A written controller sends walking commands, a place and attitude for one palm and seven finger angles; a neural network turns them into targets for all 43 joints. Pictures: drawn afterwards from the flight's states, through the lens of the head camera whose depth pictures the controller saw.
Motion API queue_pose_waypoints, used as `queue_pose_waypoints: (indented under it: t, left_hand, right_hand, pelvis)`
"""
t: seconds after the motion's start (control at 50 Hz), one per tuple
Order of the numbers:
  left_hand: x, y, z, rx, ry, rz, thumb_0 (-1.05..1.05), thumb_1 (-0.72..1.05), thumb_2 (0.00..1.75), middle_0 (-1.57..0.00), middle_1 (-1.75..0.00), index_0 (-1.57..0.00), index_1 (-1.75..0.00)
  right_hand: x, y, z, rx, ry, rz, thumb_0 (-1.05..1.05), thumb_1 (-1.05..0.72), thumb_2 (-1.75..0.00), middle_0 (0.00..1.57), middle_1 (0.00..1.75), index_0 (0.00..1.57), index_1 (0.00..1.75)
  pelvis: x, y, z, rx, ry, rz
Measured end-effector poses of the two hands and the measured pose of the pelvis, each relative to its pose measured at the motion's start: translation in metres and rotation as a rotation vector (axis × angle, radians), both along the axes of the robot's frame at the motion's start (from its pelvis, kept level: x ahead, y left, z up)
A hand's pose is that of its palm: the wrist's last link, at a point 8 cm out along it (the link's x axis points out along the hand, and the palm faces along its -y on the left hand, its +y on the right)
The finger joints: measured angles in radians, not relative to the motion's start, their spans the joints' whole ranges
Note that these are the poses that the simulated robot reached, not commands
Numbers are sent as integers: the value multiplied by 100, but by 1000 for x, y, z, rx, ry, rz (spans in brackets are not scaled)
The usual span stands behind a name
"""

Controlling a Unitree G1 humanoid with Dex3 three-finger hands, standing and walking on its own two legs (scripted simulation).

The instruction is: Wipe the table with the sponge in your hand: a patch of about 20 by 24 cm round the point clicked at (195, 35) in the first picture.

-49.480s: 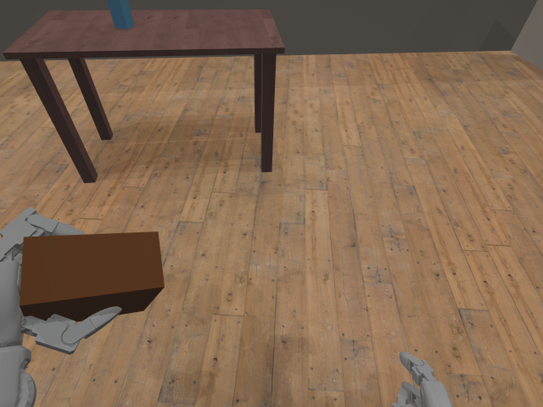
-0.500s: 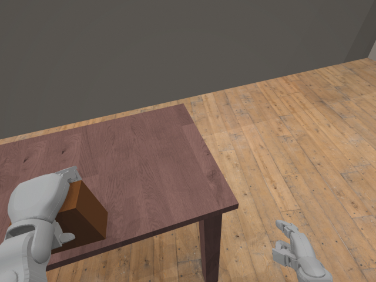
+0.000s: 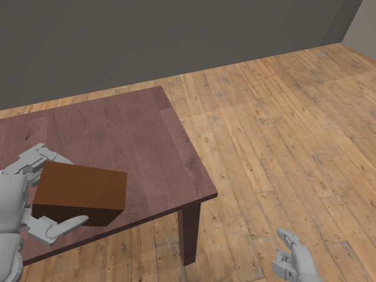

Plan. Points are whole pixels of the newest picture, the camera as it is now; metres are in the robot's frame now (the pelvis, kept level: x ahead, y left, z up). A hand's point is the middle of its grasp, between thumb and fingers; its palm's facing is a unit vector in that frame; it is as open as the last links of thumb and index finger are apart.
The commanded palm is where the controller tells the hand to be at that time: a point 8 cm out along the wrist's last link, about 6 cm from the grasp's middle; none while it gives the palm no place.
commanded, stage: step back with the hand held close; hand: left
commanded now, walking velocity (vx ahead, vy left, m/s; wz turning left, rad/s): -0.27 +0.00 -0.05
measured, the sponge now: (92, 199) +0.22 +0.19 +0.12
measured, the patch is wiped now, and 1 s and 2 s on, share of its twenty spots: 1.00 1.00 1.00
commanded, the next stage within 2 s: stop stepping back and stand still in 0.96 s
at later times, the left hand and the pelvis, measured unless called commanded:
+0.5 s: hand out of the picture +0.14 +0.30 +0.17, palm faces +0.38 -0.83 -0.40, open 10.5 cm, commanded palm +0.10 +0.33 +0.18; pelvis -0.06 +0.05 +0.00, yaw -1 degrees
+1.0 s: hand out of the picture +0.04 +0.31 +0.16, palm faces +0.34 -0.88 -0.32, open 10.5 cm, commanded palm -0.02 +0.34 +0.18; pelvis -0.18 +0.07 -0.01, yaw -1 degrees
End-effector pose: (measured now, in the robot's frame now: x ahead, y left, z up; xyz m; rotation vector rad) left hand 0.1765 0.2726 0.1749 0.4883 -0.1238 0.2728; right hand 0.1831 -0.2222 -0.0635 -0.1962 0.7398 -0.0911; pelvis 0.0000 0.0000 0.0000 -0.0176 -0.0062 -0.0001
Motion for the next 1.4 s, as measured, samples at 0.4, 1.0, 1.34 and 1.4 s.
queue_pose_waypoints:
  t: [0.4, 1.0, 1.34, 1.4]
  left_hand:
    - [-58, 55, 1, 33, -94, -1, -1, -53, 103, -68, -130, -71, -131]
    - [-171, 80, -9, -70, -210, -29, -1, -53, 103, -68, -130, -71, -131]
    - [-293, 88, -8, -107, -189, -19, -1, -54, 103, -69, -130, -72, -131]
    - [-299, 97, -15, -108, -239, -8, -1, -54, 103, -69, -130, -71, -131]
  right_hand:
    - [-98, 23, -18, -71, 64, -101, 1, -91, -90, 20, 30, 20, 29]
    - [-215, 42, -5, -128, 35, -82, 1, -90, -90, 20, 30, 20, 29]
    - [-348, 73, -14, -48, 57, -87, 1, -90, -90, 21, 30, 20, 30]
    - [-362, 67, -19, -90, 13, -94, 1, -90, -90, 21, 30, 20, 30]
  pelvis:
    - [-50, 48, -10, -25, 26, -14]
    - [-183, 68, -14, -25, 21, -21]
    - [-287, 82, -6, -30, -5, -29]
    - [-307, 90, -23, -36, 14, -4]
